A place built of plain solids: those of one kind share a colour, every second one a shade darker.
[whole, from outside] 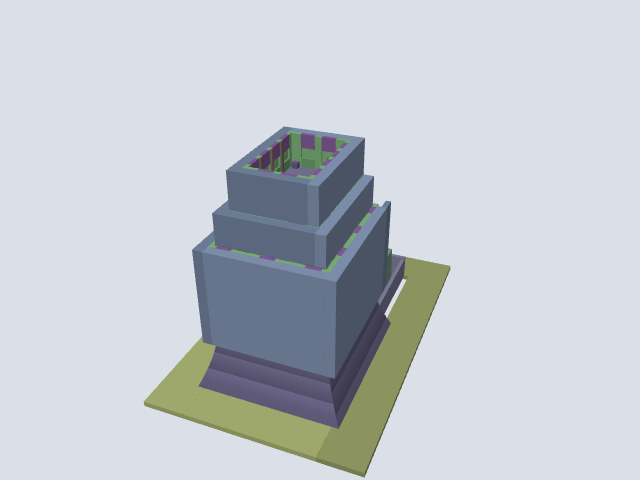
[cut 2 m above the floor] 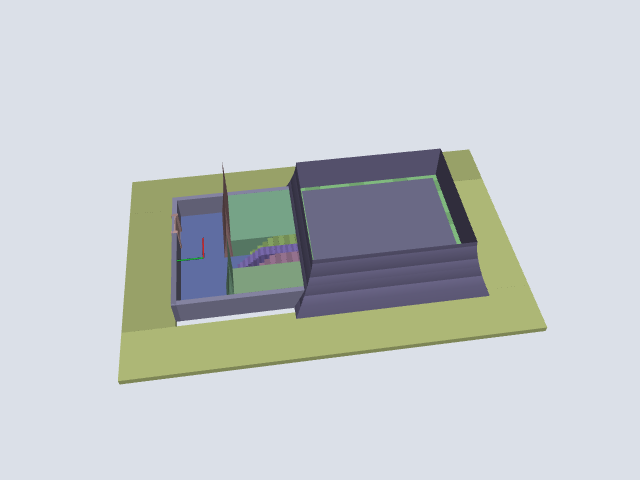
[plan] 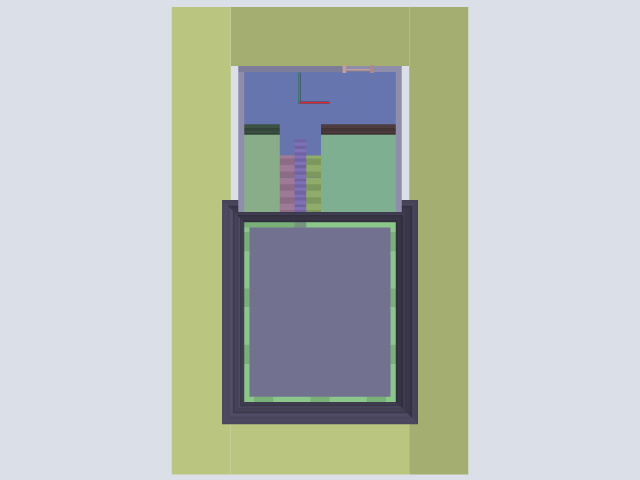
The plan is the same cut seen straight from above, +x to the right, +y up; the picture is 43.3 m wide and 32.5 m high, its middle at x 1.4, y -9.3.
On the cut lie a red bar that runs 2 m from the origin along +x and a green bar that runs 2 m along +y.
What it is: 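A castle tower; a broad house of two floors, an attic in its roof, a lookout on its ridge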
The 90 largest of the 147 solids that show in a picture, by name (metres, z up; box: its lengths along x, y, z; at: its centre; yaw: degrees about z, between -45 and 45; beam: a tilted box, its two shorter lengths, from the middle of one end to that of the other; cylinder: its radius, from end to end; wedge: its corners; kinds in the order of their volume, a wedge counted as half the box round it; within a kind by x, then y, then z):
{
 "floor_storey_1": {"box": [3.16, 7.88, 0.33], "at": [0.47, -13.7, 16.92]},
 "floor_storey_2": {"box": [9.55, 11.46, 5.57], "at": [1.4, -14.18, 2.24]},
 "wall_fill_storey_1": {"box": [0.9, 12.68, 5.74], "at": [-4.18, -14.83, 7.56]},
 "wall_fill_storey_2": {"box": [0.9, 12.68, 3.49], "at": [-4.18, -14.83, 12.18]},
 "wall_fill_storey_3": {"box": [0.9, 11.35, 2.83], "at": [-2.87, -14.18, 15.34]},
 "wall_fill_storey_4": {"box": [0.9, 10.4, 3.36], "at": [-1.92, -13.7, 18.43]},
 "wall_fill_storey_5": {"box": [10.27, 0.9, 5.74], "at": [1.4, -20.72, 7.56]},
 "wall_fill_storey_6": {"box": [10.27, 0.9, 3.49], "at": [1.4, -20.72, 12.18]},
 "wall_fill_storey_7": {"box": [7.64, 0.9, 2.83], "at": [1.4, -19.41, 15.34]},
 "wall_fill_storey_8": {"box": [5.73, 0.9, 3.36], "at": [1.4, -18.45, 18.43]},
 "wall_fill_storey_9": {"box": [5.73, 0.9, 3.36], "at": [1.4, -8.96, 18.43]},
 "wall_fill_storey_10": {"box": [0.9, 10.4, 3.36], "at": [4.71, -13.7, 18.43]},
 "wall_fill_storey_11": {"box": [0.9, 11.35, 2.83], "at": [5.67, -14.18, 15.34]},
 "wall_fill_storey_12": {"box": [0.9, 12.68, 5.74], "at": [6.99, -14.83, 7.56]},
 "wall_fill_storey_13": {"box": [0.9, 12.68, 3.49], "at": [6.99, -14.83, 12.18]},
 "wall_fill_storey_14": {"box": [0.5, 1.3, 5.74], "at": [7.18, -7.84, 7.56]},
 "wall_fill_storey_15": {"box": [0.5, 1.3, 3.49], "at": [7.18, -7.84, 12.18]},
 "wall_court_mass_left_1": {"box": [5.06, 5.91, 6.07], "at": [4.0, -5.13, 2.94]},
 "ground_garden_1": {"box": [4.0, 31.65, 0.5], "at": [-6.63, -9.35, -0.27]},
 "ground_garden_2": {"box": [12.07, 4.0, 0.5], "at": [1.4, -23.17, -0.27]},
 "ground_garden_3": {"box": [12.07, 4.0, 0.5], "at": [1.4, 4.48, -0.27]},
 "ground_garden_4": {"box": [4.0, 31.65, 0.5], "at": [9.44, -9.35, -0.27]},
 "wall_storey_1": {"box": [0.36, 2.58, 10.58], "at": [-3.56, -18.98, 5.14]},
 "wall_storey_2": {"box": [0.36, 1.3, 6.02], "at": [-3.56, -17.05, 2.86]},
 "wall_storey_3": {"box": [0.36, 2.52, 10.58], "at": [-3.56, -15.14, 5.14]},
 "wall_storey_4": {"box": [0.36, 1.3, 6.02], "at": [-3.56, -13.23, 2.86]},
 "wall_storey_5": {"box": [0.36, 2.52, 10.58], "at": [-3.56, -11.32, 5.14]},
 "wall_storey_6": {"box": [0.36, 1.3, 6.02], "at": [-3.56, -9.41, 2.86]},
 "wall_storey_7": {"box": [1.3, 0.36, 6.02], "at": [-2.42, -20.09, 2.86]},
 "wall_storey_8": {"box": [3.41, 0.36, 10.58], "at": [-2.03, -8.27, 5.14]},
 "wall_storey_9": {"box": [1.26, 0.36, 3.36], "at": [-0.83, -9.59, 18.43]},
 "wall_storey_10": {"box": [2.52, 0.36, 10.58], "at": [-0.51, -20.09, 5.14]},
 "wall_storey_11": {"box": [2.52, 0.36, 3.49], "at": [-0.51, -20.09, 12.18]},
 "wall_storey_12": {"box": [1.3, 0.36, 6.02], "at": [1.4, -20.09, 2.86]},
 "wall_storey_13": {"box": [2.52, 0.36, 10.58], "at": [3.31, -20.09, 5.14]},
 "wall_storey_14": {"box": [2.52, 0.36, 3.49], "at": [3.31, -20.09, 12.18]},
 "wall_storey_15": {"box": [6.06, 0.36, 10.58], "at": [3.5, -8.27, 5.14]},
 "wall_storey_16": {"box": [1.26, 0.36, 3.36], "at": [3.63, -9.59, 18.43]},
 "wall_storey_17": {"box": [1.3, 0.36, 6.02], "at": [5.22, -20.09, 2.86]},
 "wall_storey_18": {"box": [0.67, 0.36, 10.58], "at": [6.2, -20.09, 5.14]},
 "wall_storey_19": {"box": [0.36, 2.58, 10.58], "at": [6.36, -18.98, 5.14]},
 "wall_storey_20": {"box": [0.36, 2.58, 3.49], "at": [6.36, -18.98, 12.18]},
 "wall_storey_21": {"box": [0.36, 1.3, 6.02], "at": [6.36, -17.05, 2.86]},
 "wall_storey_22": {"box": [0.36, 2.52, 10.58], "at": [6.36, -15.14, 5.14]},
 "wall_storey_23": {"box": [0.36, 2.52, 3.49], "at": [6.36, -15.14, 12.18]},
 "wall_storey_24": {"box": [0.36, 1.3, 6.02], "at": [6.36, -13.23, 2.86]},
 "wall_storey_25": {"box": [0.36, 2.52, 10.58], "at": [6.36, -11.32, 5.14]},
 "wall_storey_26": {"box": [0.36, 2.52, 3.49], "at": [6.36, -11.32, 12.18]},
 "wall_storey_27": {"box": [0.36, 1.3, 6.02], "at": [6.36, -9.41, 2.86]},
 "wall_storey_28": {"box": [0.36, 0.67, 10.58], "at": [6.36, -8.42, 5.14]},
 "base_stones_1": {"wedge": [[-5.24, -21.78, -0.25], [-5.24, -21.78, 0.0], [-5.24, -6.58, -0.25], [-5.24, -6.58, 0.0], [-4.84, -21.38, -0.25], [-4.84, -21.38, 0.91], [-4.84, -6.98, -0.25], [-4.84, -6.98, 0.91]]},
 "base_stones_2": {"wedge": [[-5.24, -21.78, -0.25], [-5.24, -21.78, 0.0], [-4.84, -21.38, -0.25], [-4.84, -21.38, 0.91], [7.64, -21.38, -0.25], [7.64, -21.38, 0.91], [8.04, -21.78, -0.25], [8.04, -21.78, 0.0]]},
 "base_stones_3": {"wedge": [[-5.24, -6.58, -0.25], [-5.24, -6.58, 0.0], [-4.84, -6.98, -0.25], [-4.84, -6.98, 0.91], [7.64, -6.98, -0.25], [7.64, -6.98, 0.91], [8.04, -6.58, -0.25], [8.04, -6.58, 0.0]]},
 "base_stones_4": {"wedge": [[-4.84, -21.38, -0.25], [-4.84, -21.38, 0.91], [-4.84, -6.98, -0.25], [-4.84, -6.98, 0.91], [-4.5, -21.04, -0.25], [-4.5, -21.04, 1.78], [-4.5, -7.32, -0.25], [-4.5, -7.32, 1.78]]},
 "base_stones_5": {"wedge": [[-4.84, -21.38, -0.25], [-4.84, -21.38, 0.91], [-4.5, -21.04, -0.25], [-4.5, -21.04, 1.78], [7.3, -21.04, -0.25], [7.3, -21.04, 1.78], [7.64, -21.38, -0.25], [7.64, -21.38, 0.91]]},
 "base_stones_6": {"wedge": [[-4.84, -6.98, -0.25], [-4.84, -6.98, 0.91], [-4.5, -7.32, -0.25], [-4.5, -7.32, 1.78], [7.3, -7.32, -0.25], [7.3, -7.32, 1.78], [7.64, -6.98, -0.25], [7.64, -6.98, 0.91]]},
 "base_stones_7": {"wedge": [[-4.5, -21.04, -0.25], [-4.5, -21.04, 1.78], [-4.5, -7.32, -0.25], [-4.5, -7.32, 1.78], [-4.23, -20.76, -0.25], [-4.23, -20.76, 2.59], [-4.23, -7.6, -0.25], [-4.23, -7.6, 2.59]]},
 "base_stones_8": {"wedge": [[-4.5, -21.04, -0.25], [-4.5, -21.04, 1.78], [-4.23, -20.76, -0.25], [-4.23, -20.76, 2.59], [7.03, -20.76, -0.25], [7.03, -20.76, 2.59], [7.3, -21.04, -0.25], [7.3, -21.04, 1.78]]},
 "base_stones_9": {"wedge": [[-4.5, -7.32, -0.25], [-4.5, -7.32, 1.78], [-4.23, -7.6, -0.25], [-4.23, -7.6, 2.59], [7.03, -7.6, -0.25], [7.03, -7.6, 2.59], [7.3, -7.32, -0.25], [7.3, -7.32, 1.78]]},
 "base_stones_10": {"wedge": [[-4.23, -20.76, -0.25], [-4.23, -20.76, 2.59], [-4.23, -7.6, -0.25], [-4.23, -7.6, 2.59], [-4.01, -20.55, -0.25], [-4.01, -20.55, 3.35], [-4.01, -7.82, -0.25], [-4.01, -7.82, 3.35]]},
 "base_stones_11": {"wedge": [[-4.23, -20.76, -0.25], [-4.23, -20.76, 2.59], [-4.01, -20.55, -0.25], [-4.01, -20.55, 3.35], [6.81, -20.55, -0.25], [6.81, -20.55, 3.35], [7.03, -20.76, -0.25], [7.03, -20.76, 2.59]]},
 "base_stones_12": {"wedge": [[-4.23, -7.6, -0.25], [-4.23, -7.6, 2.59], [-4.01, -7.82, -0.25], [-4.01, -7.82, 3.35], [6.81, -7.82, -0.25], [6.81, -7.82, 3.35], [7.03, -7.6, -0.25], [7.03, -7.6, 2.59]]},
 "base_stones_13": {"wedge": [[-4.01, -20.55, -0.25], [-4.01, -20.55, 3.35], [-4.01, -7.82, -0.25], [-4.01, -7.82, 3.35], [-3.86, -20.39, -0.25], [-3.86, -20.39, 4.04], [-3.86, -7.97, -0.25], [-3.86, -7.97, 4.04]]},
 "base_stones_14": {"wedge": [[-4.01, -20.55, -0.25], [-4.01, -20.55, 3.35], [-3.86, -20.39, -0.25], [-3.86, -20.39, 4.04], [6.66, -20.39, -0.25], [6.66, -20.39, 4.04], [6.81, -20.55, -0.25], [6.81, -20.55, 3.35]]},
 "base_stones_15": {"wedge": [[-4.01, -7.82, -0.25], [-4.01, -7.82, 3.35], [-3.86, -7.97, -0.25], [-3.86, -7.97, 4.04], [6.66, -7.97, -0.25], [6.66, -7.97, 4.04], [6.81, -7.82, -0.25], [6.81, -7.82, 3.35]]},
 "base_stones_16": {"wedge": [[-3.86, -20.39, -0.25], [-3.86, -20.39, 4.04], [-3.86, -7.97, -0.25], [-3.86, -7.97, 4.04], [-3.77, -20.3, -0.25], [-3.77, -20.3, 4.62], [-3.77, -8.06, -0.25], [-3.77, -8.06, 4.62]]},
 "base_stones_17": {"wedge": [[-3.86, -20.39, -0.25], [-3.86, -20.39, 4.04], [-3.77, -20.3, -0.25], [-3.77, -20.3, 4.62], [6.57, -20.3, -0.25], [6.57, -20.3, 4.62], [6.66, -20.39, -0.25], [6.66, -20.39, 4.04]]},
 "base_stones_18": {"wedge": [[-3.86, -7.97, -0.25], [-3.86, -7.97, 4.04], [-3.77, -8.06, -0.25], [-3.77, -8.06, 4.62], [6.57, -8.06, -0.25], [6.57, -8.06, 4.62], [6.66, -7.97, -0.25], [6.66, -7.97, 4.04]]},
 "base_stones_19": {"wedge": [[6.57, -20.3, -0.25], [6.57, -20.3, 4.62], [6.57, -8.06, -0.25], [6.57, -8.06, 4.62], [6.66, -20.39, -0.25], [6.66, -20.39, 4.04], [6.66, -7.97, -0.25], [6.66, -7.97, 4.04]]},
 "base_stones_20": {"wedge": [[6.66, -20.39, -0.25], [6.66, -20.39, 4.04], [6.66, -7.97, -0.25], [6.66, -7.97, 4.04], [6.81, -20.55, -0.25], [6.81, -20.55, 3.35], [6.81, -7.82, -0.25], [6.81, -7.82, 3.35]]},
 "base_stones_21": {"wedge": [[6.81, -20.55, -0.25], [6.81, -20.55, 3.35], [6.81, -7.82, -0.25], [6.81, -7.82, 3.35], [7.03, -20.76, -0.25], [7.03, -20.76, 2.59], [7.03, -7.6, -0.25], [7.03, -7.6, 2.59]]},
 "base_stones_22": {"wedge": [[7.03, -20.76, -0.25], [7.03, -20.76, 2.59], [7.03, -7.6, -0.25], [7.03, -7.6, 2.59], [7.3, -21.04, -0.25], [7.3, -21.04, 1.78], [7.3, -7.32, -0.25], [7.3, -7.32, 1.78]]},
 "base_stones_23": {"wedge": [[7.3, -21.04, -0.25], [7.3, -21.04, 1.78], [7.3, -7.32, -0.25], [7.3, -7.32, 1.78], [7.64, -21.38, -0.25], [7.64, -21.38, 0.91], [7.64, -6.98, -0.25], [7.64, -6.98, 0.91]]},
 "base_stones_24": {"wedge": [[7.64, -21.38, -0.25], [7.64, -21.38, 0.91], [7.64, -6.98, -0.25], [7.64, -6.98, 0.91], [8.04, -21.78, -0.25], [8.04, -21.78, 0.0], [8.04, -6.58, -0.25], [8.04, -6.58, 0.0]]},
 "wall_court_mass_right_1": {"box": [2.41, 5.91, 6.07], "at": [-2.53, -5.13, 2.94]},
 "floor_court_1": {"box": [10.27, 10.18, 0.55], "at": [1.4, -3.01, -0.28]},
 "wall_court_1": {"box": [0.4, 10.57, 2.45], "at": [-3.94, -2.81, 1.07]},
 "wall_court_2": {"box": [7.06, 0.4, 2.65], "at": [-0.6, 2.28, 1.17]},
 "wall_court_3": {"box": [1.89, 0.4, 2.65], "at": [5.99, 2.28, 1.17]},
 "wall_court_4": {"box": [0.4, 10.57, 2.45], "at": [6.74, -2.81, 1.07]},
 "base_stones_mass_left_1": {"wedge": [[1.48, -2.15, -0.25], [1.48, -2.15, 5.33], [1.48, -2.06, -0.25], [1.48, -2.06, 4.29], [6.54, -2.15, -0.25], [6.54, -2.15, 5.33], [6.54, -2.06, -0.25], [6.54, -2.06, 4.29]]},
 "base_stones_mass_left_2": {"wedge": [[1.48, -2.06, -0.25], [1.48, -2.06, 4.29], [1.48, -1.92, -0.25], [1.48, -1.92, 3.02], [6.54, -2.06, -0.25], [6.54, -2.06, 4.29], [6.54, -1.92, -0.25], [6.54, -1.92, 3.02]]},
 "base_stones_mass_left_3": {"wedge": [[1.48, -1.92, -0.25], [1.48, -1.92, 3.02], [1.48, -1.72, -0.25], [1.48, -1.72, 1.58], [6.54, -1.92, -0.25], [6.54, -1.92, 3.02], [6.54, -1.72, -0.25], [6.54, -1.72, 1.58]]},
 "terrace_left_1": {"box": [1.0, 0.44, 3.8], "at": [0.97, -7.06, 1.65]},
 "terrace_left_2": {"box": [1.0, 0.44, 3.38], "at": [0.97, -6.62, 1.44]},
 "terrace_left_3": {"box": [1.0, 0.44, 2.96], "at": [0.97, -6.18, 1.23]},
 "terrace_right_1": {"box": [1.0, 0.44, 3.8], "at": [-0.82, -7.06, 1.65]},
 "terrace_right_2": {"box": [1.0, 0.44, 3.38], "at": [-0.82, -6.62, 1.44]},
 "terrace_right_3": {"box": [1.0, 0.44, 2.96], "at": [-0.82, -6.18, 1.23]},
 "floor_sill_storey_1": {"box": [0.8, 0.36, 5.57], "at": [0.07, -8.27, 2.24]}
}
